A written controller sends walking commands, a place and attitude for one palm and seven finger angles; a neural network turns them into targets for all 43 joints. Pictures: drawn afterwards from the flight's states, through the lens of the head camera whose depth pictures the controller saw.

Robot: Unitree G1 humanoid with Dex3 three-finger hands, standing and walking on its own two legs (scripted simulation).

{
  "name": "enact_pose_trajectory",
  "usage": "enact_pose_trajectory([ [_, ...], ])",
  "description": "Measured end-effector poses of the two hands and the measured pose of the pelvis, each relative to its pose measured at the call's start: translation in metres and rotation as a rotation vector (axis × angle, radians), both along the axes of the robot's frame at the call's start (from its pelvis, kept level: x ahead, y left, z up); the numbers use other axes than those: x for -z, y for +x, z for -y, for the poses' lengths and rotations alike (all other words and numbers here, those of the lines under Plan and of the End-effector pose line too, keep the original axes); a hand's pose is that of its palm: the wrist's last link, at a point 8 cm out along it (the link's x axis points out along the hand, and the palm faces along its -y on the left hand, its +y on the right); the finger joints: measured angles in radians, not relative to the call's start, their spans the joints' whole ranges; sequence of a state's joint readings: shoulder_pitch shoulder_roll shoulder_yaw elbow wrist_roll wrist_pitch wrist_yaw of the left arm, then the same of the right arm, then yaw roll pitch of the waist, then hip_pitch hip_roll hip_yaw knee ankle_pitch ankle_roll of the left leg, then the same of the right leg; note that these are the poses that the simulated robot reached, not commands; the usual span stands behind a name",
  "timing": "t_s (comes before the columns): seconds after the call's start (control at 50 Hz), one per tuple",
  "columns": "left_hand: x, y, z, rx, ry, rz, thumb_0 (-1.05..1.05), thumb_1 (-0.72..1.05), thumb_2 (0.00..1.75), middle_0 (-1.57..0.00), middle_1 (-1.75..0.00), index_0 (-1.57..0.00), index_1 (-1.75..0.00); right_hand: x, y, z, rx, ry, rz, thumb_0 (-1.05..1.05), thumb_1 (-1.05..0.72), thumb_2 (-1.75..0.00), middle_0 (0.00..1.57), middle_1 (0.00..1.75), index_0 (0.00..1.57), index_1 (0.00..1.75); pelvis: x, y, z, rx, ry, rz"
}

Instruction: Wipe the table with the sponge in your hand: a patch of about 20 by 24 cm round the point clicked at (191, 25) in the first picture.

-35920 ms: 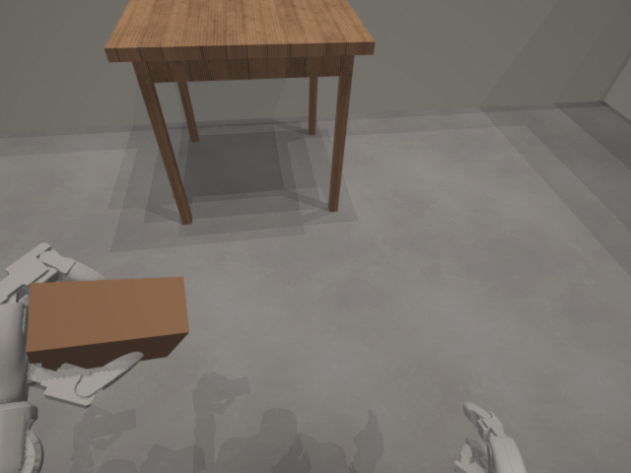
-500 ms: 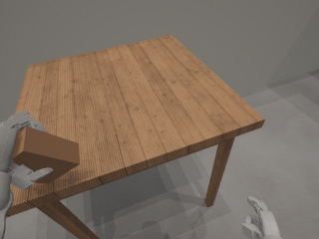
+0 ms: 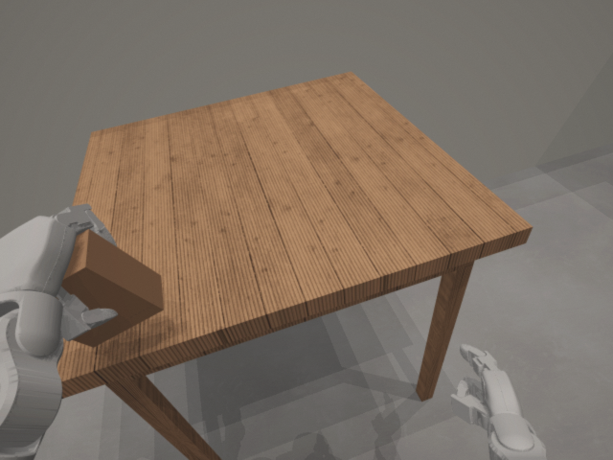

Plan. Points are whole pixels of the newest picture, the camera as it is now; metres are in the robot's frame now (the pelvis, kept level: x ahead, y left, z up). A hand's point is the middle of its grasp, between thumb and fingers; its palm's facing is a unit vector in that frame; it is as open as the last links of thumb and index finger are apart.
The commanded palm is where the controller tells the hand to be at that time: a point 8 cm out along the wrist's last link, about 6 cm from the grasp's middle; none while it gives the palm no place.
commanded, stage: turn the palm down, sponge in hand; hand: left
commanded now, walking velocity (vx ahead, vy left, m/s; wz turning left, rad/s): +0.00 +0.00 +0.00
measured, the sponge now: (104, 299) +0.24 +0.29 +0.13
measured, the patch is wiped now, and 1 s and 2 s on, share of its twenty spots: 0.00 0.00 0.00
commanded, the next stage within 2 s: move the sponge above the wiping area in 0.78 s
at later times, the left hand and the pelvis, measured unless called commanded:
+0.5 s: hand (85, 292) +0.22 +0.28 +0.17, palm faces +0.23 -0.15 -0.96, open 9.9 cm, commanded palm +0.17 +0.28 +0.26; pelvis -0.02 +0.00 +0.00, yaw +0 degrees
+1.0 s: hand (98, 283) +0.23 +0.28 +0.17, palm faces +0.21 -0.12 -0.97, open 9.9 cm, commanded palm +0.19 +0.28 +0.26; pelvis -0.01 +0.00 +0.00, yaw -1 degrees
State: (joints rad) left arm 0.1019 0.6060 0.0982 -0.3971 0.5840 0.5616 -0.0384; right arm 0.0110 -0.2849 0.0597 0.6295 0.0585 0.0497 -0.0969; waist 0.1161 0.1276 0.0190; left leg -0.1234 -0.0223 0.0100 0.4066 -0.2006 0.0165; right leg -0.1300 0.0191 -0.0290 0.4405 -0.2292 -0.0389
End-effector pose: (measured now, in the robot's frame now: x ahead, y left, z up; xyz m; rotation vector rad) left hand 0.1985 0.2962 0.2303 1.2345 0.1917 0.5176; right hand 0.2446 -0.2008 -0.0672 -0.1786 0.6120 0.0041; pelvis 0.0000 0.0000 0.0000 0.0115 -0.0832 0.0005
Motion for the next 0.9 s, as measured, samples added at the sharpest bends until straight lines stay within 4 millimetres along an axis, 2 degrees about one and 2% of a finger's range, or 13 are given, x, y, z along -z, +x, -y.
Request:
enact_pose_trajectory([
  [0.08, 0.008, 0.001, 0.014, 0.078, 0.034, -0.060, -0.01, -0.49, 1.04, -0.76, -1.36, -0.76, -1.35, -0.003, -0.001, -0.006, -0.018, -0.011, 0.010, 0.02, -0.90, -0.90, 0.20, 0.30, 0.21, 0.30, -0.001, -0.006, -0.002, -0.003, 0.001, 0.006],
  [0.16, 0.002, -0.001, 0.022, 0.138, 0.109, -0.038, -0.01, -0.49, 1.04, -0.76, -1.36, -0.77, -1.35, -0.006, -0.002, -0.012, -0.037, -0.009, 0.016, 0.02, -0.90, -0.90, 0.20, 0.30, 0.21, 0.30, -0.001, -0.011, -0.004, 0.003, 0.002, 0.015],
  [0.26, -0.019, -0.007, 0.013, 0.086, 0.156, 0.048, 0.00, -0.49, 1.04, -0.76, -1.36, -0.77, -1.35, -0.007, -0.004, -0.019, -0.049, 0.017, 0.012, 0.02, -0.90, -0.90, 0.20, 0.30, 0.21, 0.30, -0.001, -0.014, -0.005, 0.005, 0.000, 0.025],
  [0.32, -0.023, -0.011, 0.004, 0.029, 0.147, 0.064, 0.00, -0.49, 1.04, -0.76, -1.36, -0.77, -1.35, -0.007, -0.005, -0.022, -0.051, 0.030, 0.008, 0.02, -0.90, -0.90, 0.20, 0.30, 0.21, 0.30, -0.001, -0.016, -0.005, 0.003, -0.001, 0.026],
  [0.4, -0.010, -0.012, 0.001, 0.003, 0.115, 0.026, 0.00, -0.49, 1.04, -0.76, -1.36, -0.77, -1.35, -0.007, -0.008, -0.022, -0.052, 0.031, 0.006, 0.02, -0.90, -0.90, 0.20, 0.30, 0.21, 0.30, -0.002, -0.019, -0.005, -0.001, 0.000, 0.026],
  [0.52, 0.010, -0.010, 0.017, 0.073, 0.108, -0.036, -0.01, -0.49, 1.04, -0.76, -1.36, -0.77, -1.35, -0.006, -0.010, -0.018, -0.054, 0.008, 0.008, 0.02, -0.90, -0.90, 0.20, 0.30, 0.21, 0.30, -0.001, -0.020, -0.005, 0.005, 0.002, 0.031],
  [0.6, 0.005, -0.008, 0.022, 0.105, 0.151, -0.019, 0.00, -0.49, 1.04, -0.76, -1.36, -0.77, -1.35, -0.006, -0.010, -0.016, -0.053, 0.002, 0.004, 0.02, -0.90, -0.90, 0.20, 0.30, 0.21, 0.30, -0.001, -0.018, -0.004, 0.010, 0.002, 0.037],
  [0.74, -0.014, -0.005, 0.011, 0.038, 0.162, 0.040, 0.00, -0.49, 1.04, -0.76, -1.36, -0.77, -1.35, -0.007, -0.008, -0.012, -0.042, 0.022, 0.002, 0.02, -0.90, -0.90, 0.20, 0.30, 0.21, 0.30, -0.002, -0.015, -0.002, 0.012, 0.000, 0.037],
  [0.8, -0.011, -0.004, 0.010, 0.025, 0.134, 0.027, 0.00, -0.49, 1.04, -0.76, -1.36, -0.77, -1.35, -0.007, -0.007, -0.010, -0.035, 0.024, 0.002, 0.02, -0.90, -0.90, 0.20, 0.30, 0.21, 0.30, -0.002, -0.014, -0.001, 0.010, 0.000, 0.032],
  [0.9, 0.004, -0.002, 0.019, 0.057, 0.105, -0.023, 0.00, -0.49, 1.04, -0.76, -1.36, -0.77, -1.35, -0.007, -0.006, -0.005, -0.030, 0.015, 0.006, 0.02, -0.90, -0.90, 0.20, 0.30, 0.21, 0.30, -0.002, -0.013, -0.001, 0.012, 0.002, 0.028],
])
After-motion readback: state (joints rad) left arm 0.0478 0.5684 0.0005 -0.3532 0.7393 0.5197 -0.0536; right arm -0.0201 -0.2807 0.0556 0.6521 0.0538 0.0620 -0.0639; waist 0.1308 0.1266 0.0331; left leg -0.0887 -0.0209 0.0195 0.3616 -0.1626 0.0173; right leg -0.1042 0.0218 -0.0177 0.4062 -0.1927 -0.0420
